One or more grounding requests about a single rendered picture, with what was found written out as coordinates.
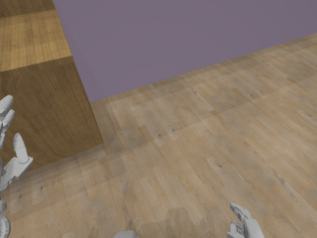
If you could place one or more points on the robot left forearm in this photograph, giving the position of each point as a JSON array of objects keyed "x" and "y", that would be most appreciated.
[{"x": 5, "y": 225}]

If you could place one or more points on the robot left hand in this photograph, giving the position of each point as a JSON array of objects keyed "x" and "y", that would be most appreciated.
[{"x": 17, "y": 166}]

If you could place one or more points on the robot right hand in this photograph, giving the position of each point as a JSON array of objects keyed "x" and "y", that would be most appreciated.
[{"x": 250, "y": 227}]

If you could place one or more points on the counter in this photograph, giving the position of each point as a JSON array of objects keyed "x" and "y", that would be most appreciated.
[{"x": 53, "y": 114}]

